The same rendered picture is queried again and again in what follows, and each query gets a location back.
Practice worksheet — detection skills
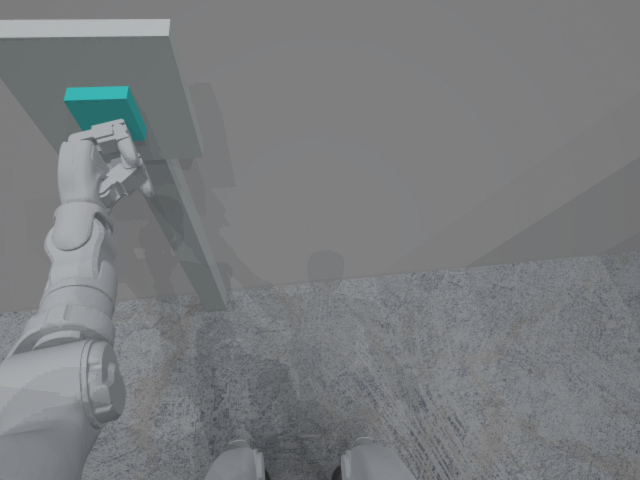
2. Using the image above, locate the button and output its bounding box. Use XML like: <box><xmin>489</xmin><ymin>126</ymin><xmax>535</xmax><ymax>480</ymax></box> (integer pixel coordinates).
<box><xmin>63</xmin><ymin>86</ymin><xmax>147</xmax><ymax>143</ymax></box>

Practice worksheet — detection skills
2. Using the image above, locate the robot left upper arm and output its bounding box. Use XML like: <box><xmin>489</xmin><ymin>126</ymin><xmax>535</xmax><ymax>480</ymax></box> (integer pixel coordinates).
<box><xmin>0</xmin><ymin>339</ymin><xmax>126</xmax><ymax>480</ymax></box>

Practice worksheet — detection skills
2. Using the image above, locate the left robot forearm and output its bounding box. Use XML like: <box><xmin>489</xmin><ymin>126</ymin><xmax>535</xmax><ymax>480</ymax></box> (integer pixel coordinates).
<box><xmin>0</xmin><ymin>202</ymin><xmax>118</xmax><ymax>367</ymax></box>

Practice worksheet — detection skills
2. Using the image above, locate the robot left hand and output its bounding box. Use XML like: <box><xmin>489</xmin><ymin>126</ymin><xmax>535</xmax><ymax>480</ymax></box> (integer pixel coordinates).
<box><xmin>57</xmin><ymin>119</ymin><xmax>155</xmax><ymax>216</ymax></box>

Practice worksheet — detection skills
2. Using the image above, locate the robot right shin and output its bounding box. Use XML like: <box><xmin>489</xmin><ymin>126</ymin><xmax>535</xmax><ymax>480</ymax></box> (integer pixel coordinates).
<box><xmin>350</xmin><ymin>437</ymin><xmax>373</xmax><ymax>451</ymax></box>

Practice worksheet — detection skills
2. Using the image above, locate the robot shin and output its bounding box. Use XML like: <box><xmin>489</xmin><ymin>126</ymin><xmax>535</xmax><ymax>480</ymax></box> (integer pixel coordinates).
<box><xmin>350</xmin><ymin>437</ymin><xmax>373</xmax><ymax>451</ymax></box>
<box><xmin>227</xmin><ymin>440</ymin><xmax>250</xmax><ymax>451</ymax></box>

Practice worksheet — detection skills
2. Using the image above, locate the panel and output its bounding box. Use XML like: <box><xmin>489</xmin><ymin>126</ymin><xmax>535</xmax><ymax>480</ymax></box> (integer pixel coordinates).
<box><xmin>0</xmin><ymin>19</ymin><xmax>227</xmax><ymax>312</ymax></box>

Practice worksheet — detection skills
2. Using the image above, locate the robot left shin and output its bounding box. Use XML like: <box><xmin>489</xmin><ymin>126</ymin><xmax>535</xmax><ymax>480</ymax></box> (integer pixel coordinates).
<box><xmin>227</xmin><ymin>440</ymin><xmax>250</xmax><ymax>451</ymax></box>

